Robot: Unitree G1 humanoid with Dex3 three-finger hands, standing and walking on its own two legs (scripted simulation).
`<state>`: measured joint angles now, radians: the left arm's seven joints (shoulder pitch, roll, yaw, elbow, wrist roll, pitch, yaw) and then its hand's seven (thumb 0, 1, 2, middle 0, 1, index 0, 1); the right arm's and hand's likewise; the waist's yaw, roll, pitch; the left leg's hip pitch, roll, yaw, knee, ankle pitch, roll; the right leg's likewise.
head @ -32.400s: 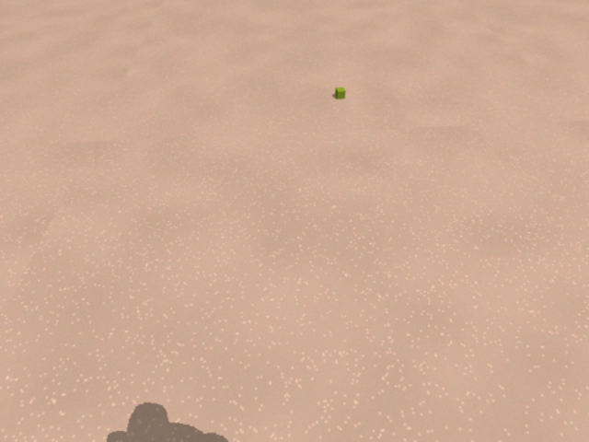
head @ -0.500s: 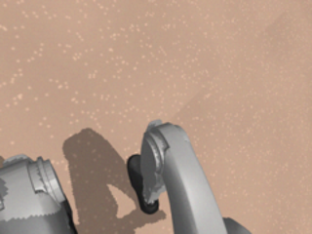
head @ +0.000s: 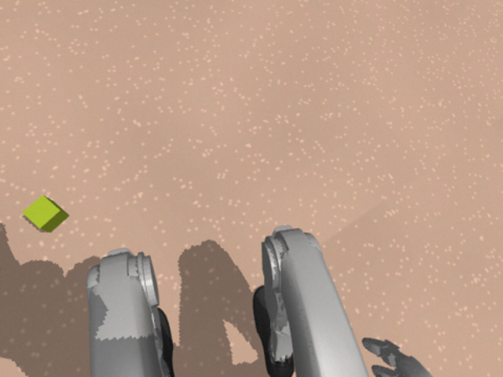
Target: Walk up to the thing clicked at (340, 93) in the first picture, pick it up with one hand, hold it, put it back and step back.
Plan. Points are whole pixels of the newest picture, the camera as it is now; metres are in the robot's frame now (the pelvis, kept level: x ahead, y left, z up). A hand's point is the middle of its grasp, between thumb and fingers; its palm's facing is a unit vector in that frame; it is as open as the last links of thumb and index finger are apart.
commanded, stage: withdraw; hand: left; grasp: from above
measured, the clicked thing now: (46, 214) +0.45 +0.38 -0.35
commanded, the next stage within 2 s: approach in 0.04 s
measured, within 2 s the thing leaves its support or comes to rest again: neither
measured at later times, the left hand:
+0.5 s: hand (25, 221) +0.40 +0.34 -0.20, palm faces -0.26 -0.39 -0.88, open 13.8 cm
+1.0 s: hand (46, 187) +0.48 +0.33 -0.24, palm faces +0.04 -0.44 -0.90, open 12.9 cm
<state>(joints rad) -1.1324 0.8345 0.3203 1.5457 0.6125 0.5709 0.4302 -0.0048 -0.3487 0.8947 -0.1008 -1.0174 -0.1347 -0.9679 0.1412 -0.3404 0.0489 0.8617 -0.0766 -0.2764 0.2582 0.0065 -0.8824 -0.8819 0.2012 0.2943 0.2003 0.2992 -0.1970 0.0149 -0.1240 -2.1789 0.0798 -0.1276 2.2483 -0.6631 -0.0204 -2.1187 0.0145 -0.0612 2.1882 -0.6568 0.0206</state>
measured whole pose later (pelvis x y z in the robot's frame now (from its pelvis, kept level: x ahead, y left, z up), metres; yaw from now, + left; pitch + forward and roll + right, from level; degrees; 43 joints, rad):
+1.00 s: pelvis +0.01 +0.01 -0.05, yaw -4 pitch +31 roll -10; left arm -1.19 0.90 0.57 1.62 0.66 0.40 0.71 0.00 -0.31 0.87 -0.16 -1.04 -0.19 -0.98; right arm 0.18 -0.39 0.15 0.90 -0.22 -0.38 0.43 0.01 -0.91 -0.89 0.20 0.29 0.20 0.30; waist -0.34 -0.03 0.16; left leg -2.30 0.06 -0.22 2.44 -0.71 -0.03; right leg -2.19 0.03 -0.12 2.33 -0.68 0.04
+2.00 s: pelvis +0.00 +0.00 -0.04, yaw -2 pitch +32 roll -8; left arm -1.21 0.90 0.42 1.78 0.72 0.36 0.66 0.00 -0.37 0.88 -0.12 -1.05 -0.14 -1.01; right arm 0.15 -0.33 0.18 0.86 -0.21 -0.37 0.28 0.01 -0.90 -0.89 0.20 0.29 0.20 0.30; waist -0.35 -0.08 0.15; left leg -2.30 0.06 -0.17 2.39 -0.66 -0.02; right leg -2.22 0.02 -0.09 2.31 -0.65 0.03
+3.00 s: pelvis +0.00 +0.00 +0.00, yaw +0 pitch +34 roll -6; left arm -1.08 0.76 0.24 1.49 0.71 0.50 0.34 0.00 -0.41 0.91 -0.08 -1.07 -0.11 -1.03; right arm 0.17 -0.33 0.05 0.85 -0.07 -0.26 0.29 0.01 -0.90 -0.89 0.20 0.29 0.20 0.30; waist -0.20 0.05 -0.14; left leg -2.20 0.07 -0.12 2.26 -0.66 -0.01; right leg -2.13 0.01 -0.05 2.20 -0.66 0.03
